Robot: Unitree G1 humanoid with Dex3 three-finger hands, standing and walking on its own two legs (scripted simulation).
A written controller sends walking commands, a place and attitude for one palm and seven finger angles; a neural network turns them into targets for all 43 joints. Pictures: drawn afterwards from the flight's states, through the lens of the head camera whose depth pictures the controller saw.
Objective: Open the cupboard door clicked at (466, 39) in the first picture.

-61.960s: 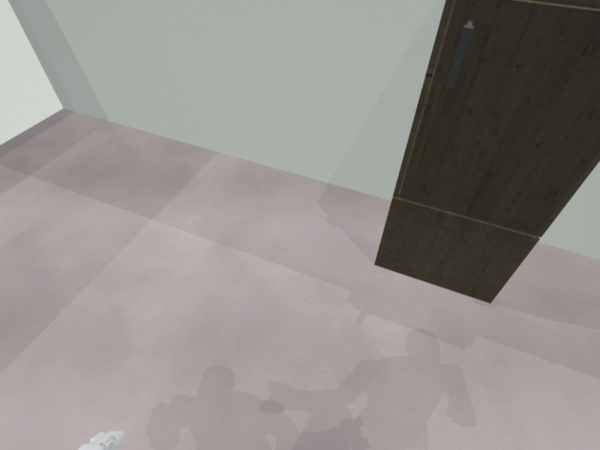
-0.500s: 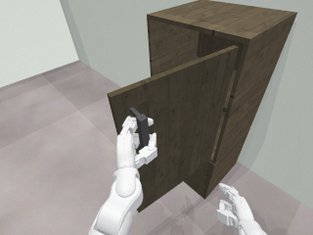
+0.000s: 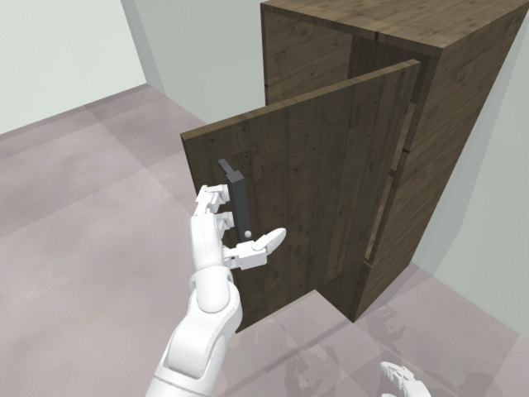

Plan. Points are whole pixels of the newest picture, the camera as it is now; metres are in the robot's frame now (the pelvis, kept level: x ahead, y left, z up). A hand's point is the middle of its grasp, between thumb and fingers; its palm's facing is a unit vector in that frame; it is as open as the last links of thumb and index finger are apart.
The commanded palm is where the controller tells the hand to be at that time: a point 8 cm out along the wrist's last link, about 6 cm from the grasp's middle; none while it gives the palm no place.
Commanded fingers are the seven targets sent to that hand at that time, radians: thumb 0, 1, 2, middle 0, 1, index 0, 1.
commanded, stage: open thumb and fingers to let go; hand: left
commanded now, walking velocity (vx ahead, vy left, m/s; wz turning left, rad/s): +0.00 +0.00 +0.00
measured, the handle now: (234, 202) +0.36 +0.07 +0.14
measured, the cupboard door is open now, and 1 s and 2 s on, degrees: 78 80 80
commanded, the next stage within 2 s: slide the hand sideways off the handle in 0.42 s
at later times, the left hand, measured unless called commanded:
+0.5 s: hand (250, 229) +0.31 +0.04 +0.14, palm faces +0.21 -0.98 -0.01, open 15.7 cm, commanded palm +0.26 +0.08 +0.13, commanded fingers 0.00 -0.50 0.30 -0.15 -0.30 -0.15 -0.30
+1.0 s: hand (241, 263) +0.26 +0.05 +0.13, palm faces -0.18 -0.98 -0.01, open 16.4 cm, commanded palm +0.23 +0.11 +0.13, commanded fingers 0.00 -0.50 0.30 -0.15 -0.30 -0.15 -0.30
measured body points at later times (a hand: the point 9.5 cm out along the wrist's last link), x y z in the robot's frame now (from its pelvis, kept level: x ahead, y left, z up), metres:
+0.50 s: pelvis -0.01 +0.02 +0.00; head -0.04 +0.01 +0.45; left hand +0.29 +0.09 +0.14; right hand +0.19 -0.17 -0.09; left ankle +0.03 +0.14 -0.73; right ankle -0.04 -0.07 -0.73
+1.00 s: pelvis -0.02 +0.02 +0.00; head -0.06 +0.01 +0.45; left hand +0.26 +0.10 +0.14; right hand +0.16 -0.19 -0.08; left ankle +0.03 +0.14 -0.73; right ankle -0.04 -0.07 -0.73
